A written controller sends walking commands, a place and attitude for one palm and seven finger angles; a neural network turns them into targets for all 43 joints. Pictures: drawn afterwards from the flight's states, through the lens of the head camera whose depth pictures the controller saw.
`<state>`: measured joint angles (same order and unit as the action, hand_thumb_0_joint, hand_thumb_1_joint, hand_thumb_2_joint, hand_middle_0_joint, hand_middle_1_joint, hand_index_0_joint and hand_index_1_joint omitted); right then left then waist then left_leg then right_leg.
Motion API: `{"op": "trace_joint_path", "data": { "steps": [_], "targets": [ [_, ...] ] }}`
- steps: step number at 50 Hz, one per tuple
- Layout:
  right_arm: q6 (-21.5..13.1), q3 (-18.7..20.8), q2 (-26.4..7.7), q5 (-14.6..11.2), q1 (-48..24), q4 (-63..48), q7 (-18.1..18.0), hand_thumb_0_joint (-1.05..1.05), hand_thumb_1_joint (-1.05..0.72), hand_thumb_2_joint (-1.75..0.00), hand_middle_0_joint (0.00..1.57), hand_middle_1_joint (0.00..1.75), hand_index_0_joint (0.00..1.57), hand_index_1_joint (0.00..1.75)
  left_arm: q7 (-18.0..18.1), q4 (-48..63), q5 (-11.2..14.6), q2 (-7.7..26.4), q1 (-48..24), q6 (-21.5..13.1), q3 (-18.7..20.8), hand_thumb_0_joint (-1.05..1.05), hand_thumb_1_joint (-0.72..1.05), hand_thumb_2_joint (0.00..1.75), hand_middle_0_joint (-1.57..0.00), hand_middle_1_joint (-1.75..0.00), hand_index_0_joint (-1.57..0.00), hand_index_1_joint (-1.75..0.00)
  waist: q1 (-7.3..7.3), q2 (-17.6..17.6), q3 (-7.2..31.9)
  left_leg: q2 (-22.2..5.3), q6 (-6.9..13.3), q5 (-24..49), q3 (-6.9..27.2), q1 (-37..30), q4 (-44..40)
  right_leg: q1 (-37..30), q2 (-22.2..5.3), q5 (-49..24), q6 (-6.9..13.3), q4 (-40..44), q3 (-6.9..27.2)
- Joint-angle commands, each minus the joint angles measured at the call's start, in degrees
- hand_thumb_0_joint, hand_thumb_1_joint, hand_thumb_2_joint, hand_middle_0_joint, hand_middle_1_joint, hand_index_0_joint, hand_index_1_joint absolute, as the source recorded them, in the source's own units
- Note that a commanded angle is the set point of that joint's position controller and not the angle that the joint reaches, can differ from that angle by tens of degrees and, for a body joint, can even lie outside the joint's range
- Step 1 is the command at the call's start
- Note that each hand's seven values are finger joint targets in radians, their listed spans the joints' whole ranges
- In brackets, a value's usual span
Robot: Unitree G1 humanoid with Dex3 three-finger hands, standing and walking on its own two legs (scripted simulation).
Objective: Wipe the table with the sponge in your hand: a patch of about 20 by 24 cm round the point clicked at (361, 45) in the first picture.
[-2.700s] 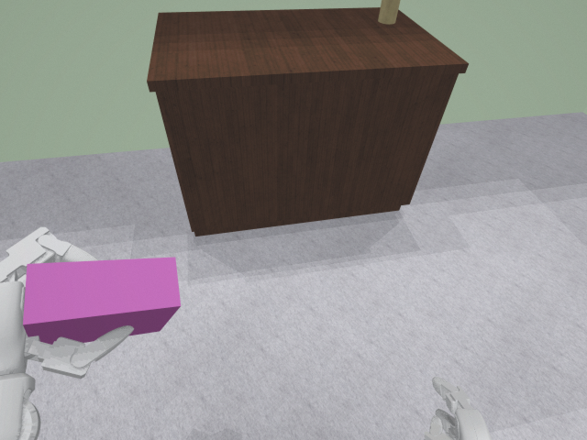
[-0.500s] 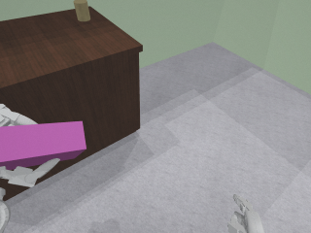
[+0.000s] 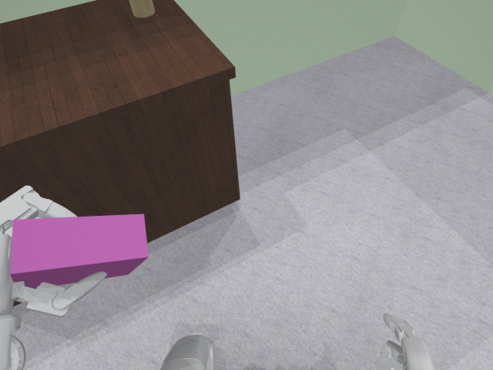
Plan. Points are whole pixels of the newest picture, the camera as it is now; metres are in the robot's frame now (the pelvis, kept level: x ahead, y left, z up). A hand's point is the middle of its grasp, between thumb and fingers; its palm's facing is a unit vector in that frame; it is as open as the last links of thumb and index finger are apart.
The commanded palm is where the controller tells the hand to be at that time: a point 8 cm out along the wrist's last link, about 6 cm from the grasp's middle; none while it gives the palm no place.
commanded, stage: walk to a spot facing it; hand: left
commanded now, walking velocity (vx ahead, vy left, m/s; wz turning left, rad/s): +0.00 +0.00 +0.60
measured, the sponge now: (100, 250) +0.24 +0.19 +0.13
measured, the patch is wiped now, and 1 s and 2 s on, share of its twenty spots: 0.00 0.00 0.00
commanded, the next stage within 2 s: take the last steps up to it in 0.04 s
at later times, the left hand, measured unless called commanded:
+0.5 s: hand (35, 241) +0.23 +0.23 +0.18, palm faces +0.58 -0.70 -0.42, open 9.6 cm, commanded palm +0.19 +0.27 +0.18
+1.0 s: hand (60, 163) +0.34 +0.25 +0.18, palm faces +0.52 -0.76 -0.38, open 9.7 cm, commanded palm +0.28 +0.28 +0.18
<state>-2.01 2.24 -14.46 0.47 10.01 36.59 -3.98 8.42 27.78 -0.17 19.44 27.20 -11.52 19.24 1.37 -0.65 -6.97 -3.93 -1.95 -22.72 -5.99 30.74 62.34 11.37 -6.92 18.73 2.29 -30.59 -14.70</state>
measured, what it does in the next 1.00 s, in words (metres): walks ahead: left foot, then right foot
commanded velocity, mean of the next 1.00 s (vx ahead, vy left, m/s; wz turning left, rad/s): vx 0.26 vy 0.07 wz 0.03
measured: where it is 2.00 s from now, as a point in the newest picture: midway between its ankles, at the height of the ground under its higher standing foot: (255, 311)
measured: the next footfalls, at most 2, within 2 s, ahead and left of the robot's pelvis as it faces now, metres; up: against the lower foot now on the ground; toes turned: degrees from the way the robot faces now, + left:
left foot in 0.18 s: +0.13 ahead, +0.12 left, +0.00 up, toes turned +13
right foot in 0.50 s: +0.15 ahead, -0.15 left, +0.00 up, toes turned +2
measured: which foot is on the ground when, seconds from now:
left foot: up 0.00-0.16, down 0.18-0.52, up 0.54-0.86, down 0.88-1.00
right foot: down 0.00-0.16, up 0.18-0.48, down 0.50-0.90, up 0.92-1.00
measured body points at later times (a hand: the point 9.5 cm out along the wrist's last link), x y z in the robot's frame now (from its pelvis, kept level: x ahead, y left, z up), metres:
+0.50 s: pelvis +0.08 -0.04 -0.01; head +0.09 -0.04 +0.44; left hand +0.19 +0.27 +0.20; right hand +0.28 -0.19 -0.11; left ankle +0.09 +0.11 -0.74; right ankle +0.10 -0.15 -0.74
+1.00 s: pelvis +0.15 -0.02 -0.01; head +0.16 +0.00 +0.44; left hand +0.31 +0.29 +0.20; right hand +0.34 -0.25 -0.08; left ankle +0.16 +0.08 -0.74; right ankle +0.11 -0.14 -0.67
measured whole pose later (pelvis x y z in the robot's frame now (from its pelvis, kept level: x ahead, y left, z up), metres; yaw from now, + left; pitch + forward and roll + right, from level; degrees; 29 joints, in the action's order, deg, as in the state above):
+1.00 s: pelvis +0.15 -0.02 -0.01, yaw +7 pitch -1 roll +0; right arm -4.9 2.1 -11.3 0.0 12.8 34.2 -3.8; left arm 10.0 28.7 0.8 22.9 24.9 -13.2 21.4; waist 1.1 -2.4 -1.2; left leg -3.3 2.4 -15.8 -9.9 15.6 31.7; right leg 21.9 -2.4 29.8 0.0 -60.2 -3.9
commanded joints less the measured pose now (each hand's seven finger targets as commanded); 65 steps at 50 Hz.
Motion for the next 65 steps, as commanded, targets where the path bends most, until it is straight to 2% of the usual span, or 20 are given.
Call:
{"op": "trace_joint_path", "data": {
  "steps": [1,4,7,9,11,15,23,24,26,27,33,42,43,45,46,49,53,62,63,65],
  "targets": [
    [-2.8,0.4,-0.2,0.1,-4.6,-13.0,0.0,0.00,-0.90,-0.90,0.20,0.30,0.20,0.30,3.6,20.2,1.4,14.3,1.4,-5.0,12.7,0.00,0.10,1.30,-1.20,-1.60,-1.20,-1.60,-3.48,-6.9,14.6,-0.1,0.0,2.0,-4.9,-1.5,-15.7,-14.5,-14.2,-50.1,3.6,4.4,5.9],
    [-2.5,1.2,-0.8,0.0,-2.9,-14.2,0.1,0.00,-0.90,-0.90,0.20,0.30,0.20,0.30,4.5,21.8,2.2,13.6,4.3,-4.1,13.5,0.00,0.10,1.30,-1.20,-1.60,-1.20,-1.60,-3.63,-6.6,16.7,2.0,0.1,4.0,-7.2,-4.4,-24.4,-15.7,-14.5,-54.0,3.5,-0.8,6.1],
    [-1.9,1.9,-1.5,-0.2,0.2,-13.9,-0.4,0.00,-0.90,-0.90,0.20,0.30,0.20,0.30,4.8,21.3,3.2,12.8,3.0,-4.0,12.4,0.00,0.10,1.30,-1.20,-1.60,-1.20,-1.60,1.27,0.0,22.4,2.5,2.1,21.7,-4.5,-26.3,-38.0,-3.5,-9.3,-40.8,-2.4,-21.8,1.9],
    [-3.1,2.2,-3.8,-0.8,1.1,-14.0,0.7,0.00,-0.90,-0.90,0.20,0.30,0.20,0.30,4.1,21.1,3.4,13.4,2.8,-5.8,12.7,0.00,0.10,1.30,-1.20,-1.60,-1.20,-1.60,-1.05,19.4,23.1,-22.9,18.1,68.8,32.3,-39.2,-36.3,20.7,4.2,23.7,-5.6,-42.5,9.7],
    [-3.6,2.0,-4.8,-1.1,-1.3,-11.8,1.6,0.00,-0.90,-0.90,0.20,0.30,0.20,0.30,1.9,13.2,2.1,14.1,0.7,-4.7,12.3,0.00,0.10,1.30,-1.20,-1.60,-1.20,-1.60,-0.42,8.4,15.9,-21.7,17.6,50.3,28.0,-31.7,-38.1,26.3,0.8,17.0,-5.2,-45.0,14.9],
    [-3.9,2.4,-4.1,-1.9,-1.8,-11.2,2.0,0.00,-0.90,-0.90,0.20,0.30,0.20,0.30,1.1,21.3,2.1,11.6,-1.7,-5.0,10.0,0.00,0.10,1.30,-1.20,-1.60,-1.20,-1.60,-1.63,14.9,15.2,-10.9,12.6,23.8,10.0,-18.4,-40.8,16.1,1.2,5.6,-5.6,-31.3,10.2],
    [-6.8,0.1,-2.9,-0.9,-2.0,-8.8,0.2,0.00,-0.90,-0.90,0.20,0.30,0.20,0.30,2.0,12.9,0.9,9.0,-8.1,-3.9,5.9,0.00,0.10,1.30,-1.20,-1.60,-1.20,-1.60,-2.29,11.8,12.2,-8.3,8.0,-11.6,8.3,-7.2,-39.4,-2.5,5.9,4.9,-5.5,-2.2,3.8],
    [-6.4,0.1,-2.3,-0.9,-1.8,-8.5,0.0,0.00,-0.90,-0.90,0.20,0.30,0.20,0.30,1.9,11.1,0.5,8.8,-10.1,-3.5,5.1,0.00,0.10,1.30,-1.20,-1.60,-1.20,-1.60,-2.14,6.5,11.6,-5.5,6.4,-12.9,5.6,-5.8,-32.0,-3.6,3.5,5.7,-4.1,3.9,7.4],
    [-5.8,-0.7,-0.9,-0.8,-5.3,-9.2,-0.4,0.00,-0.90,-0.90,0.20,0.30,0.20,0.30,2.0,7.8,0.8,12.1,-13.5,-2.1,5.7,0.00,0.10,1.30,-1.20,-1.60,-1.20,-1.60,-3.08,-19.4,6.4,3.7,1.8,-11.7,1.6,9.3,-1.8,-2.9,-17.1,14.2,6.7,20.1,44.1],
    [-6.3,-0.9,-2.5,-0.2,-7.3,-8.2,-0.7,0.00,-0.90,-0.90,0.20,0.30,0.20,0.30,2.2,7.7,1.4,14.0,-16.7,-2.5,6.7,0.00,0.10,1.30,-1.20,-1.60,-1.20,-1.60,-2.99,-12.8,5.0,1.5,1.1,-6.6,6.5,12.0,7.0,-2.2,-20.8,7.1,9.1,21.9,45.5],
    [-3.9,-1.2,-2.2,-0.4,-5.1,-7.0,-0.2,0.00,-0.90,-0.90,0.20,0.30,0.20,0.30,0.9,5.6,0.8,10.3,-12.7,-4.7,5.0,0.00,0.10,1.30,-1.20,-1.60,-1.20,-1.60,-1.38,-6.9,7.8,-0.6,0.3,3.7,2.3,3.1,-5.2,-4.1,-9.9,-21.6,5.3,13.7,18.5],
    [-4.7,1.1,-2.5,-0.5,-1.6,-12.1,0.1,0.00,-0.90,-0.90,0.20,0.30,0.20,0.30,3.3,16.7,1.7,12.0,-4.1,-4.9,9.2,0.00,0.10,1.30,-1.20,-1.60,-1.20,-1.60,-1.84,-2.9,15.9,2.1,1.7,10.7,-5.1,-16.9,-36.8,-8.3,-6.4,-17.5,4.2,4.6,17.3],
    [-4.8,1.8,-3.5,-0.7,-0.7,-12.1,-0.3,0.00,-0.90,-0.90,0.20,0.30,0.20,0.30,3.3,17.4,1.9,11.7,-4.8,-5.2,9.0,0.00,0.10,1.30,-1.20,-1.60,-1.20,-1.60,-0.91,2.4,17.1,0.8,2.6,13.0,-3.1,-24.3,-39.5,-4.1,-4.2,-18.5,2.5,-3.0,15.7],
    [-4.8,2.5,-5.2,-1.1,-0.7,-12.8,-0.1,0.00,-0.90,-0.90,0.20,0.30,0.20,0.30,3.3,18.6,1.7,11.3,-5.3,-6.3,7.6,0.00,0.10,1.30,-1.20,-1.60,-1.20,-1.60,-1.01,22.6,17.1,-18.2,11.6,26.4,23.2,-38.8,-42.3,19.4,4.9,15.7,-2.5,-25.3,9.1],
    [-5.4,1.6,-4.2,-0.7,-0.8,-12.4,0.3,0.00,-0.90,-0.90,0.20,0.30,0.20,0.30,3.2,15.7,0.8,13.1,-5.6,-6.6,8.2,0.00,0.10,1.30,-1.20,-1.60,-1.20,-1.60,-0.87,17.6,15.1,-20.5,14.7,21.8,27.5,-34.0,-45.2,22.4,5.8,18.8,-1.8,-34.6,12.1],
    [-6.4,1.7,-4.2,-1.1,-0.7,-9.7,0.6,0.00,-0.90,-0.90,0.20,0.30,0.20,0.30,2.2,14.5,1.2,11.6,-7.0,-5.8,7.4,0.00,0.10,1.30,-1.20,-1.60,-1.20,-1.60,-0.46,12.9,9.6,-17.2,14.6,17.4,18.9,-27.7,-46.1,27.4,1.6,9.2,-3.0,-36.9,13.4],
    [-7.1,1.3,-4.0,-1.0,-0.4,-9.1,1.0,0.00,-0.90,-0.90,0.20,0.30,0.20,0.30,1.0,15.0,1.1,9.4,-2.3,-4.9,6.2,0.00,0.10,1.30,-1.20,-1.60,-1.20,-1.60,-1.21,12.2,10.1,-12.5,11.3,18.1,8.0,-21.7,-47.1,21.1,1.7,1.3,-4.2,-28.7,9.1],
    [-6.7,0.3,-3.3,-0.5,-2.0,-8.0,-0.4,0.00,-0.90,-0.90,0.20,0.30,0.20,0.30,1.2,9.6,0.9,11.1,-4.8,-3.9,8.1,0.00,0.10,1.30,-1.20,-1.60,-1.20,-1.60,-1.88,8.6,12.3,-10.7,8.2,11.3,3.0,-17.5,-36.9,0.1,5.4,-2.4,-4.0,1.2,2.9],
    [-6.5,0.3,-3.0,-0.6,-2.1,-7.9,-0.3,0.00,-0.90,-0.90,0.20,0.30,0.20,0.30,1.2,9.7,0.6,11.1,-5.9,-3.8,7.8,0.00,0.10,1.30,-1.20,-1.60,-1.20,-1.60,-2.04,3.9,14.1,-8.5,7.1,11.7,1.0,-15.0,-28.1,-5.6,3.2,-4.8,-2.7,5.5,6.2],
    [-6.3,-0.1,-1.2,-0.6,-3.6,-9.3,0.2,0.00,-0.90,-0.90,0.20,0.30,0.20,0.30,1.5,9.5,0.3,13.9,-7.2,-3.6,9.3,0.00,0.10,1.30,-1.20,-1.60,-1.20,-1.60,-2.60,-18.0,15.8,3.5,2.9,-9.4,-0.4,6.7,1.7,-16.6,-18.1,-14.4,8.0,13.2,42.6]
  ]
}}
